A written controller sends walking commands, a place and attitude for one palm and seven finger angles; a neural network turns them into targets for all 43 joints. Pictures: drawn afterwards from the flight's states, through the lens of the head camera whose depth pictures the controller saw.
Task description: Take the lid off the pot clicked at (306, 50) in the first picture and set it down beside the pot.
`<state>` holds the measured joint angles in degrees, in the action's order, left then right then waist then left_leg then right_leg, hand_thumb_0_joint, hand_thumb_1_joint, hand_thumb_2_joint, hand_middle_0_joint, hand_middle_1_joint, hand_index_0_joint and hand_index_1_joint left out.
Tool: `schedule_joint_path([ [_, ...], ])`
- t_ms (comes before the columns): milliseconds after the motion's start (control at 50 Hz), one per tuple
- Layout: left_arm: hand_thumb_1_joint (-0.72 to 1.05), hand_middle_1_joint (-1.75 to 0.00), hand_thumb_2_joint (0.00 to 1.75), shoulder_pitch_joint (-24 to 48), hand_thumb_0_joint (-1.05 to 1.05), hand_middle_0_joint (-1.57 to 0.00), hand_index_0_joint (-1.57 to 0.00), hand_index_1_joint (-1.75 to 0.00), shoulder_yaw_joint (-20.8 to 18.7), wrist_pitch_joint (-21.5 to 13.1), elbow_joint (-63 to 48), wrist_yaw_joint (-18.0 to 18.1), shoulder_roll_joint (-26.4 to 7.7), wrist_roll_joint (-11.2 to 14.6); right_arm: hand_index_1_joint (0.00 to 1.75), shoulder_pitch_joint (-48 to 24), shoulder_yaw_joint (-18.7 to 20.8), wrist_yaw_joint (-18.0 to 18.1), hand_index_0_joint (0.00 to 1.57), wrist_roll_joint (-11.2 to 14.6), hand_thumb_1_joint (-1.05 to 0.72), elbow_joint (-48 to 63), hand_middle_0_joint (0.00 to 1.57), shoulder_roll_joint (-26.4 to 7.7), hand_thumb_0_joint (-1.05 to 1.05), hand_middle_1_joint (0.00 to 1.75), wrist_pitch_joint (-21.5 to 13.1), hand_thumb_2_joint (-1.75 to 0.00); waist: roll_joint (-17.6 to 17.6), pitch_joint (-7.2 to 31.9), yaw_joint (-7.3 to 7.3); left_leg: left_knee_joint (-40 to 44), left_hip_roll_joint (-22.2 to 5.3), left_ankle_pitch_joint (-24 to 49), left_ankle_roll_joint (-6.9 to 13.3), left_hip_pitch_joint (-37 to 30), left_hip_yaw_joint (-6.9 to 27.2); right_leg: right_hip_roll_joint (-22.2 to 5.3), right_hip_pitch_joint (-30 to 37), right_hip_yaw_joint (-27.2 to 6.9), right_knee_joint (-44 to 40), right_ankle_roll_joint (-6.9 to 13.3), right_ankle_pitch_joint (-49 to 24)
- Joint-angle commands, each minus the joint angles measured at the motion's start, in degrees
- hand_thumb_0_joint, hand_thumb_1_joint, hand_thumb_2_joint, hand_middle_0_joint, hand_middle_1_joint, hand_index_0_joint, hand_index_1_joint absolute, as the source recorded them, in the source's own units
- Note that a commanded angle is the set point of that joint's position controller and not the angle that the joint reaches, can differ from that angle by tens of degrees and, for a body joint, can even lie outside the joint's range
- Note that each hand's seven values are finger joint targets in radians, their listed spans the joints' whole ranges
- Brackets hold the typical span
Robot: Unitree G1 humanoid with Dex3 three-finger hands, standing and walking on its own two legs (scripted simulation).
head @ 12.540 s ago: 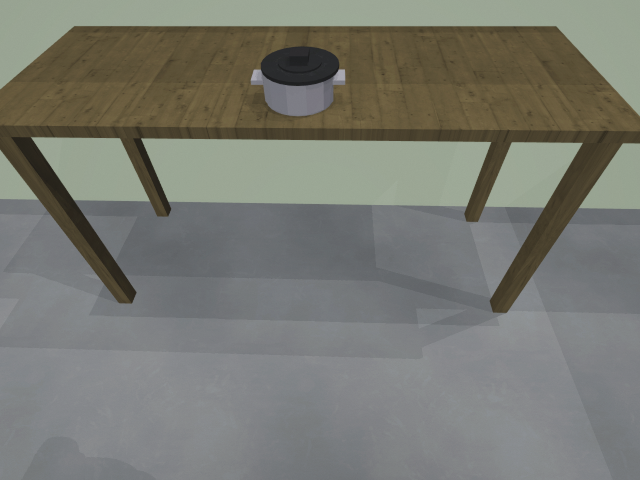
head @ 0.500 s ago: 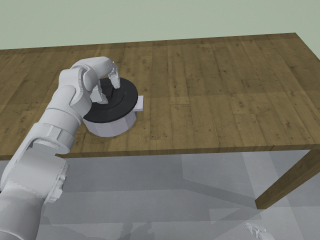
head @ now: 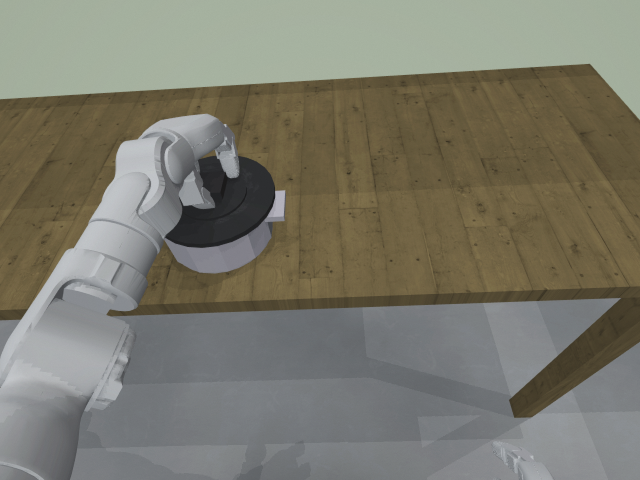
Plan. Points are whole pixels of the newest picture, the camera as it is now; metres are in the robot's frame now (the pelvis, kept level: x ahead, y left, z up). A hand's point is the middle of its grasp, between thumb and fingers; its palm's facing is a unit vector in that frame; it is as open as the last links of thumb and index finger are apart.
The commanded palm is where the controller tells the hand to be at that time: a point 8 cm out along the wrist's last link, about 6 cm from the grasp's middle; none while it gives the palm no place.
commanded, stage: lift the lid straight up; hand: left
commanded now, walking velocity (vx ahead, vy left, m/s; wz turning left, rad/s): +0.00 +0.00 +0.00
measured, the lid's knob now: (209, 185) +0.47 +0.15 +0.11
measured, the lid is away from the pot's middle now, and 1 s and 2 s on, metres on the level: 0.01 0.01 0.01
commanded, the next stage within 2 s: move the lid sideways beside the pot in 1.84 s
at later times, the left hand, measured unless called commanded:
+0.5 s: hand (186, 154) +0.45 +0.16 +0.18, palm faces -0.33 -0.09 -0.94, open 7.9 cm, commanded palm +0.44 +0.17 +0.26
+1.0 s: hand (163, 130) +0.45 +0.17 +0.22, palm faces -0.28 -0.10 -0.95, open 7.9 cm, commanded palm +0.44 +0.18 +0.30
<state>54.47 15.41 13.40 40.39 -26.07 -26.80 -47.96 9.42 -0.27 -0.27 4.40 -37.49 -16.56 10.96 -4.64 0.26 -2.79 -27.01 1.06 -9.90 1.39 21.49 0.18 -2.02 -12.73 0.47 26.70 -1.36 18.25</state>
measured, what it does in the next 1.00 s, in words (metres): stands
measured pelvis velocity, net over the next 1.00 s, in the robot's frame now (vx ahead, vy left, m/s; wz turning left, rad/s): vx -0.01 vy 0.01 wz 0.02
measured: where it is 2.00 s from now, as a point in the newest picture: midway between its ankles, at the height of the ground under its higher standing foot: outside the picture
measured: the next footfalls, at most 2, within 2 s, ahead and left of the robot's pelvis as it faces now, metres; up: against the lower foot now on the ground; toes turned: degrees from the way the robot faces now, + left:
none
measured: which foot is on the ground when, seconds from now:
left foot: down 0.00-1.00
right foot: down 0.00-1.00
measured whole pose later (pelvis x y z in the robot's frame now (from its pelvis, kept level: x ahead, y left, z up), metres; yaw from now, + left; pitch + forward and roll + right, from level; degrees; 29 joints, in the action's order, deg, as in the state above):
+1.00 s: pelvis -0.01 +0.01 +0.00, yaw +1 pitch +3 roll +0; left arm 66.5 16.3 17.9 42.8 -32.3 -29.4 -48.6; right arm 8.4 -1.0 -0.2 4.4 -38.4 -16.4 9.0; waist -4.3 -0.2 -2.6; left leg -25.9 1.7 -8.3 1.8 20.8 1.0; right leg -2.5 -11.8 1.2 25.9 -1.7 17.1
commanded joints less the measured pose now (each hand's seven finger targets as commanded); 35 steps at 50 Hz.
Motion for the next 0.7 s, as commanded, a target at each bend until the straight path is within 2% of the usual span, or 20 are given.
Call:
schedule_joint_path([
  [0, 0.66, -1.06, 0.84, 37.9, 0.00, -0.87, -0.86, -1.04, -6.8, -0.4, -15.9, 2.7, -15.3, -1.6, 0.30, -3.8, 2.5, 0.4, 0.20, -0.3, -0.90, 7.3, 0.20, -6.5, 0.00, 0.30, -2.4, -0.90, 3.1, 27.1, -0.34, -0.4, 2.8, 16.1, 3.1, -24.5, 1.2, 5.1, -2.1, 2.7, -2.4, 3.8, -24.7],
  [20, 0.66, -1.06, 0.84, 36.2, 0.00, -0.87, -0.86, -1.04, -7.6, -0.4, -14.4, 2.7, -15.9, -1.6, 0.30, -4.0, 2.5, 0.5, 0.20, -0.2, -0.90, 7.1, 0.20, -6.6, 0.00, 0.30, -2.7, -0.90, 3.1, 27.0, -0.24, -0.6, 2.7, 16.4, 3.1, -24.8, 1.0, 5.2, -2.3, 2.6, -2.4, 3.8, -24.7],
  [40, 0.66, -1.06, 0.84, 34.8, 0.00, -0.87, -0.86, -1.04, -5.9, -0.1, -13.1, 2.5, -13.6, -0.9, 0.30, -3.8, 2.5, 0.5, 0.20, -0.1, -0.90, 7.0, 0.20, -6.6, 0.00, 0.30, -2.6, -0.90, 3.9, 25.9, -0.63, -0.7, 2.8, 17.1, 3.2, -24.5, 1.2, 5.3, -2.4, 2.9, -2.6, 3.8, -24.9],
  [100, 0.67, -1.06, 0.84, 36.4, 0.00, -0.87, -0.86, -1.04, -6.8, 0.2, -11.7, 2.2, -15.3, -1.2, 0.30, -3.9, 2.3, 0.5, 0.20, -0.1, -0.90, 6.4, 0.20, -6.7, 0.00, 0.30, -2.8, -0.90, 4.6, 24.9, -0.34, -0.1, 2.9, 14.7, 3.1, -22.9, 0.8, 5.0, -1.9, 2.6, -2.8, 3.6, -24.6],
  [140, 0.67, -1.06, 0.84, 36.4, 0.00, -0.87, -0.86, -1.04, -5.8, 0.3, -14.5, 1.8, -13.7, -0.7, 0.30, -4.4, 2.6, 0.3, 0.20, -0.2, -0.90, 7.1, 0.20, -6.7, 0.00, 0.30, -2.9, -0.90, 4.8, 26.8, -0.31, -0.5, 2.9, 16.6, 3.3, -24.3, 0.9, 5.0, -1.1, 2.5, -2.8, 3.7, -26.0],
  [200, 0.67, -1.06, 0.84, 36.5, 0.00, -0.87, -0.86, -1.04, -8.2, 0.8, -9.5, 1.5, -17.5, -1.8, 0.30, -4.0, 2.1, 0.5, 0.20, -0.2, -0.90, 6.3, 0.20, -6.8, 0.00, 0.30, -2.9, -0.90, 6.1, 24.2, 0.06, 0.0, 3.2, 14.2, 3.1, -21.1, 0.6, 4.9, -0.7, 2.4, -2.8, 3.5, -25.5],
  [240, 0.67, -1.06, 0.84, 35.9, 0.00, -0.87, -0.86, -1.04, -6.4, 1.0, -10.3, 0.9, -15.1, -1.2, 0.30, -4.5, 2.3, 0.4, 0.20, 0.0, -0.90, 6.8, 0.20, -6.9, 0.00, 0.30, -2.8, -0.90, 5.9, 24.9, -0.13, -0.4, 3.1, 15.7, 3.3, -21.9, 0.6, 4.8, -0.7, 2.5, -2.7, 3.6, -26.5],
  [260, 0.67, -1.06, 0.84, 37.2, 0.00, -0.87, -0.86, -1.04, -6.9, 1.1, -11.7, 0.8, -16.0, -1.6, 0.30, -4.5, 2.2, 0.3, 0.20, -0.2, -0.90, 6.9, 0.20, -6.8, 0.00, 0.30, -2.8, -0.90, 5.5, 25.9, 0.07, -0.1, 3.2, 15.7, 3.1, -22.3, 0.9, 4.8, -0.2, 2.4, -2.6, 3.5, -26.1],
  [340, 0.67, -1.06, 0.84, 38.2, 0.00, -0.87, -0.86, -1.04, -4.7, 2.1, -9.6, -0.2, -13.4, -1.0, 0.30, -4.6, 2.3, 0.4, 0.20, 0.0, -0.90, 6.4, 0.20, -7.1, 0.00, 0.30, -2.6, -0.90, 5.1, 23.9, -0.75, -0.4, 3.1, 14.9, 3.2, -22.5, 0.9, 4.9, -2.0, 2.8, -3.1, 3.6, -24.7],
  [380, 0.67, -1.06, 0.84, 41.5, 0.00, -0.87, -0.86, -1.04, -8.3, 1.8, -11.4, -0.2, -18.5, -2.0, 0.30, -4.2, 2.3, 0.6, 0.20, -0.4, -0.90, 6.6, 0.20, -7.2, 0.00, 0.30, -3.1, -0.90, 5.6, 26.7, -0.14, -0.4, 3.4, 15.2, 3.5, -23.3, 0.9, 5.0, -0.4, 2.1, -2.9, 3.4, -26.5],
  [420, 0.67, -1.06, 0.84, 41.6, 0.00, -0.87, -0.86, -1.04, -7.7, 1.6, -11.1, -0.5, -18.3, -2.1, 0.30, -4.6, 2.0, 0.6, 0.20, -0.2, -0.90, 6.7, 0.20, -6.9, 0.00, 0.30, -3.2, -0.90, 5.4, 26.2, -0.01, -0.1, 3.4, 15.4, 3.2, -22.6, 1.2, 4.9, -0.1, 2.3, -2.5, 3.5, -26.6],
  [440, 0.67, -1.06, 0.84, 40.3, 0.00, -0.87, -0.86, -1.04, -5.0, 1.8, -11.7, -0.8, -14.4, -1.3, 0.30, -4.8, 2.3, 0.5, 0.20, -0.2, -0.90, 7.1, 0.20, -6.9, 0.00, 0.30, -3.1, -0.90, 5.1, 26.4, -0.46, -0.6, 3.4, 17.0, 3.4, -23.7, 1.2, 5.0, -0.8, 2.6, -2.6, 3.6, -26.9],
  [480, 0.67, -1.06, 0.84, 38.8, 0.00, -0.87, -0.86, -1.04, -8.0, 2.3, -7.2, -0.9, -18.2, -2.3, 0.30, -4.3, 2.0, 0.5, 0.20, -0.3, -0.90, 6.5, 0.20, -7.1, 0.00, 0.30, -3.0, -0.90, 6.0, 24.0, 0.11, -0.2, 3.4, 14.6, 3.2, -21.3, 0.9, 5.0, -0.9, 2.4, -3.0, 3.5, -25.4],
  [520, 0.67, -1.06, 0.84, 41.0, 0.00, -0.87, -0.86, -1.04, -6.4, 2.6, -6.8, -1.5, -16.7, -2.2, 0.30, -4.5, 2.0, 0.5, 0.20, -0.1, -0.90, 6.3, 0.20, -7.1, 0.00, 0.30, -2.8, -0.90, 6.6, 22.6, -0.24, 0.2, 3.4, 12.7, 3.2, -20.5, 0.9, 4.9, -1.6, 2.7, -3.1, 3.4, -24.2],
  [560, 0.67, -1.06, 0.84, 41.8, 0.00, -0.87, -0.86, -1.04, -8.1, 2.4, -10.7, -1.3, -19.1, -2.4, 0.30, -4.4, 2.2, 0.4, 0.20, -0.3, -0.90, 7.0, 0.20, -7.3, 0.00, 0.30, -3.0, -0.90, 4.3, 27.6, 0.24, -0.2, 3.5, 15.5, 3.1, -22.9, 1.1, 4.9, 0.4, 2.3, -2.6, 3.5, -25.7],
  [580, 0.67, -1.06, 0.84, 42.7, 0.00, -0.87, -0.86, -1.04, -8.2, 2.3, -11.1, -1.5, -19.5, -2.7, 0.30, -4.7, 2.2, 0.4, 0.20, -0.4, -0.90, 7.2, 0.20, -7.2, 0.00, 0.30, -3.1, -0.90, 4.2, 27.5, 0.09, -0.6, 3.6, 16.1, 3.3, -23.2, 1.1, 4.9, 0.2, 2.1, -2.6, 3.5, -26.6],
  [600, 0.67, -1.06, 0.84, 45.2, 0.00, -0.87, -0.86, -1.04, -6.9, 2.2, -13.8, -1.8, -18.4, -2.7, 0.30, -5.1, 2.2, 0.3, 0.20, -0.3, -0.90, 7.5, 0.20, -7.0, 0.00, 0.30, -3.1, -0.90, 2.9, 27.9, -0.15, -0.3, 3.5, 16.5, 3.1, -24.1, 1.5, 5.0, -0.2, 2.4, -2.4, 3.6, -26.2],
  [640, 0.67, -1.06, 0.84, 40.9, 0.00, -0.87, -0.86, -1.04, -4.0, 3.3, -9.1, -2.5, -13.7, -1.4, 0.30, -4.5, 2.5, 0.3, 0.20, 0.0, -0.90, 6.8, 0.20, -7.2, 0.00, 0.30, -3.1, -0.90, 5.0, 24.7, -0.87, -0.6, 3.2, 16.6, 3.3, -24.0, 1.6, 5.3, -2.4, 3.0, -3.1, 3.6, -24.8],
  [660, 0.67, -1.06, 0.84, 43.3, 0.00, -0.87, -0.86, -1.04, -7.2, 3.3, -10.0, -2.5, -18.0, -1.9, 0.30, -4.1, 2.4, 0.2, 0.20, -0.1, -0.90, 6.4, 0.20, -7.5, 0.00, 0.30, -3.1, -0.90, 5.0, 25.4, -0.34, 0.0, 3.1, 15.5, 3.0, -23.4, 1.7, 5.3, -1.3, 2.8, -3.0, 3.5, -24.3],
  [680, 0.67, -1.06, 0.84, 44.6, 0.00, -0.87, -0.86, -1.04, -7.0, 3.1, -11.2, -2.7, -17.9, -2.0, 0.30, -4.8, 2.3, 0.2, 0.20, -0.2, -0.90, 6.9, 0.20, -7.4, 0.00, 0.30, -3.3, -0.90, 4.8, 26.0, -0.20, -0.1, 3.4, 15.5, 3.2, -23.7, 1.9, 5.3, -1.3, 2.6, -3.0, 3.6, -25.0],
])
